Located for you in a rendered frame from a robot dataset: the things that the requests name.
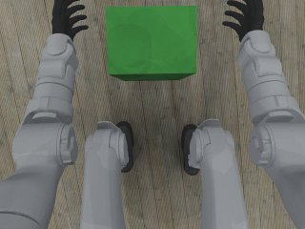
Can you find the robot right thigh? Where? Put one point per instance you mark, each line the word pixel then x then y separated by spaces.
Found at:
pixel 223 203

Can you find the robot left shin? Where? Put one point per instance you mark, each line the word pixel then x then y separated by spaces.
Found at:
pixel 101 125

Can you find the left robot forearm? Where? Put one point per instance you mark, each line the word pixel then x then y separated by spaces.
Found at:
pixel 54 86

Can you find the left robot upper arm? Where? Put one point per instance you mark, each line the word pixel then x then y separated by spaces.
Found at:
pixel 42 151

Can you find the robot right hand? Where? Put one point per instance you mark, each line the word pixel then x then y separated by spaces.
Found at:
pixel 252 18

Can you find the robot left hand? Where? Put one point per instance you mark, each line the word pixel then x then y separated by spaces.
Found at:
pixel 61 21

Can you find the right robot forearm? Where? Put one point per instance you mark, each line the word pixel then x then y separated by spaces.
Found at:
pixel 264 81

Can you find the right robot upper arm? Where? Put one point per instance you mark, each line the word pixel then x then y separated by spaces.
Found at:
pixel 279 148

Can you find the carton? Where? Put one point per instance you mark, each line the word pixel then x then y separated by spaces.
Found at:
pixel 151 43

